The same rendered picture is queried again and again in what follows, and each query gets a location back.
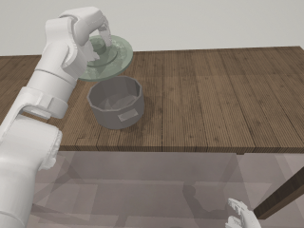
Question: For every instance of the table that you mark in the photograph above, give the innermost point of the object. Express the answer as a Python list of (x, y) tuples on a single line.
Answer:
[(214, 100)]

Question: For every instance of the lid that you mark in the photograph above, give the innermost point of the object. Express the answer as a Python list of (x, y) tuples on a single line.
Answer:
[(116, 59)]

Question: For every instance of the robot left upper arm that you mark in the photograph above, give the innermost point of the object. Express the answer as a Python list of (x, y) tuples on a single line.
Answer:
[(28, 147)]

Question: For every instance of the robot right hand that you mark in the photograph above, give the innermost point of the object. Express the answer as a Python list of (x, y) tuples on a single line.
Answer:
[(247, 218)]

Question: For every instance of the knob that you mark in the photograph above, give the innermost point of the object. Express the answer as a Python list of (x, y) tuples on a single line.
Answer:
[(99, 45)]

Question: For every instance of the robot left hand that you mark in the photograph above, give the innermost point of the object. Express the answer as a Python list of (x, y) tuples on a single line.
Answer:
[(94, 19)]

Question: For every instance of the pot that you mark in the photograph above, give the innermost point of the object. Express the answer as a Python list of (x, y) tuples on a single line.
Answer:
[(117, 103)]

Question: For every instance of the left robot forearm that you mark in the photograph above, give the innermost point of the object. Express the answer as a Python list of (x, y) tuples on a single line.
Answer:
[(55, 76)]

